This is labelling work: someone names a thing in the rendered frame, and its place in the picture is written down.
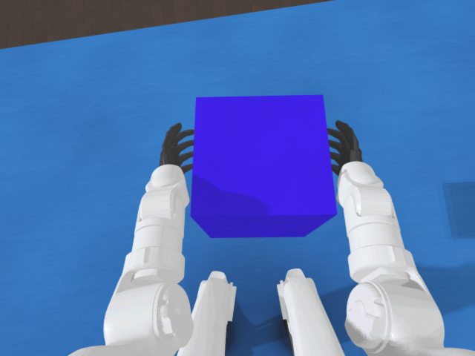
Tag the left robot shin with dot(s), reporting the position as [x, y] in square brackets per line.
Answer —
[215, 274]

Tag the left robot upper arm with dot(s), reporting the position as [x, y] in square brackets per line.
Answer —
[153, 320]

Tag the right robot forearm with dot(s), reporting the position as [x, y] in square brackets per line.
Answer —
[376, 246]

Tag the right robot upper arm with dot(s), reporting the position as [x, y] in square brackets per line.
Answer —
[389, 320]

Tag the left robot forearm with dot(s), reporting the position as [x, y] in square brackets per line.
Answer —
[156, 255]

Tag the carton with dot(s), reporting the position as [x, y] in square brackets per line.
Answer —
[261, 166]

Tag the right robot hand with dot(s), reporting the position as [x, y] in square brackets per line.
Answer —
[348, 148]

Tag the robot right thigh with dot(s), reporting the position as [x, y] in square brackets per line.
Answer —
[312, 332]

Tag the left robot hand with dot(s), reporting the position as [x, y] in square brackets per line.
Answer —
[171, 149]

